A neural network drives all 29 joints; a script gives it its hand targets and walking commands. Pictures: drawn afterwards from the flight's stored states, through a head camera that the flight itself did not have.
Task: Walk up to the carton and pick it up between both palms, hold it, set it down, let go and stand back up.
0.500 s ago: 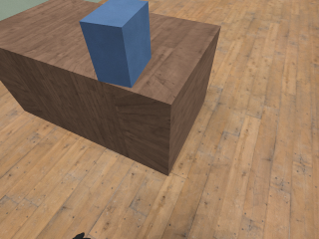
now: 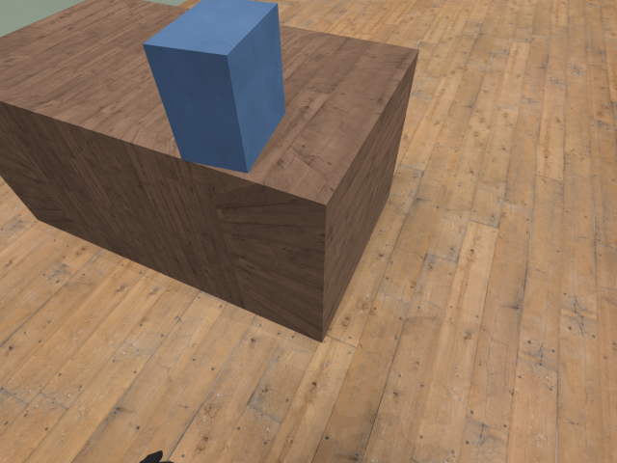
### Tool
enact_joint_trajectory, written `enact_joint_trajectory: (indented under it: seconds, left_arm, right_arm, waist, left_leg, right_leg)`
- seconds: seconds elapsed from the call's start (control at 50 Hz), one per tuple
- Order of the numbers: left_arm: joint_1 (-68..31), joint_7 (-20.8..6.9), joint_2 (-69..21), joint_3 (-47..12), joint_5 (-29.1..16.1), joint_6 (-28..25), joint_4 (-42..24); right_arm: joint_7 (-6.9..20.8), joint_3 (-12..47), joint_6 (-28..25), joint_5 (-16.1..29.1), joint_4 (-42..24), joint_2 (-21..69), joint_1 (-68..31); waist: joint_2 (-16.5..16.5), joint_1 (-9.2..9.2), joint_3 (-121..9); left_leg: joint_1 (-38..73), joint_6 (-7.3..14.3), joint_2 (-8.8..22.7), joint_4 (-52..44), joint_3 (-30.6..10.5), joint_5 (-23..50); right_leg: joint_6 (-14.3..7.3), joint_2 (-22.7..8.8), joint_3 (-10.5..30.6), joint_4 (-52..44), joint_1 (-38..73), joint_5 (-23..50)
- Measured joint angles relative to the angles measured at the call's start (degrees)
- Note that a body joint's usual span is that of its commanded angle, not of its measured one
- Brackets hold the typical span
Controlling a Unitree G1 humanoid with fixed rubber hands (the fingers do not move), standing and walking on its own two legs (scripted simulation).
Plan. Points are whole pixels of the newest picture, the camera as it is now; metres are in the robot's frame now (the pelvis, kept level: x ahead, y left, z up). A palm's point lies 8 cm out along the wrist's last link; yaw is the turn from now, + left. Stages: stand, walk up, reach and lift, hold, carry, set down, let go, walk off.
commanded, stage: stand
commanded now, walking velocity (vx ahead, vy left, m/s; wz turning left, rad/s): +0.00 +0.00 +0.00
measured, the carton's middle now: (227, 85) +0.84 +0.22 +0.05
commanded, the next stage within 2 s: walk up in 0.90 s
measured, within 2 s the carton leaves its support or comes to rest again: neither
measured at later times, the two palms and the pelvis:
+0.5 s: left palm out of the picture +0.09 +0.25 -0.11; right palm out of the picture +0.04 -0.26 -0.11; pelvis +0.00 +0.00 +0.00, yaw -1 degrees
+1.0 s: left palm out of the picture +0.09 +0.25 -0.11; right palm out of the picture +0.03 -0.26 -0.11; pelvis +0.00 +0.00 +0.00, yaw -3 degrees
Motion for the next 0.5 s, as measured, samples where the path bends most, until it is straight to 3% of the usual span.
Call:
enact_joint_trajectory:
  seconds: [0.5]
  left_arm:
    - [-0.38,0.11,0.03,0.04,-0.06,0.22,0.68]
  right_arm:
    - [0.04,-0.18,0.31,0.01,0.52,-0.32,0.83]
  waist:
    - [0.05,-0.28,0.25]
  left_leg:
    - [0.66,-0.02,0.34,-0.33,1.22,-0.03]
  right_leg:
    - [0.09,0.43,1.29,-0.01,-0.08,0.39]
